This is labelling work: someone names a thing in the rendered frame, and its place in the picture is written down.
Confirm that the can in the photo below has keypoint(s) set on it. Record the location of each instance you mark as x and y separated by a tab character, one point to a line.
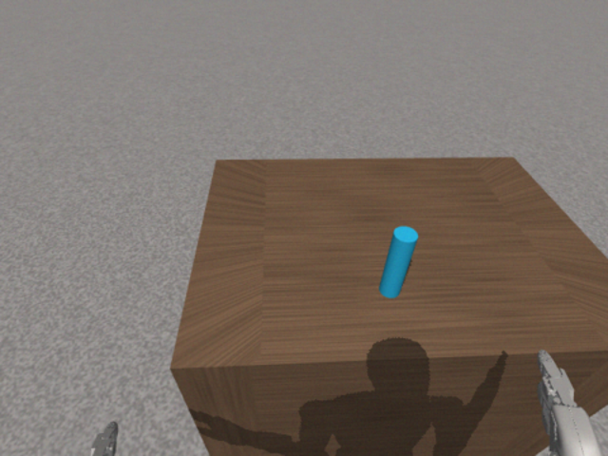
400	252

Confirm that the right robot hand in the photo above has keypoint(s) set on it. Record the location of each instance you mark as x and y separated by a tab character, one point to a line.
569	427

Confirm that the left robot hand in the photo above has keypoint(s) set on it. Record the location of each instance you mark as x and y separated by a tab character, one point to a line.
105	443

